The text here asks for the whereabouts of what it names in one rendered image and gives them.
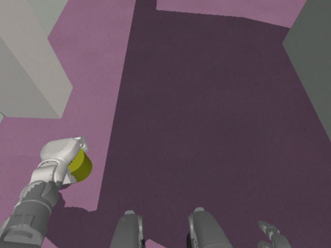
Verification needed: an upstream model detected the right robot hand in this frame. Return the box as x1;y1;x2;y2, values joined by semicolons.
257;221;291;248

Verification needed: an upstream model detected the left robot arm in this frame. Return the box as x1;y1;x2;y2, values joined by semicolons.
0;158;68;248

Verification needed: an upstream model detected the tin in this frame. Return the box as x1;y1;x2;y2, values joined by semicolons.
68;148;92;182

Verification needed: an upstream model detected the left robot hand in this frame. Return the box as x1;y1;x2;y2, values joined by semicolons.
40;136;88;184

